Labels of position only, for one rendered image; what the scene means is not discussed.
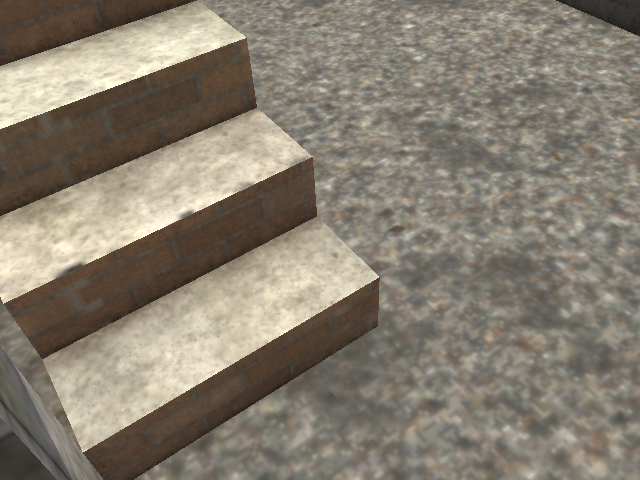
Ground stairs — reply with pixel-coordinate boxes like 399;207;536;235
0;0;380;480

